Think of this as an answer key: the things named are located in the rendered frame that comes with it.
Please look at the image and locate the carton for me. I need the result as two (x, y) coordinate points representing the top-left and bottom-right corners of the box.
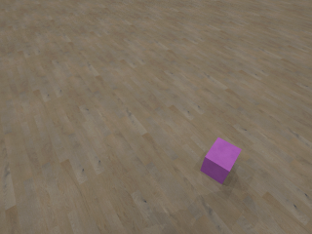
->
(200, 137), (242, 184)

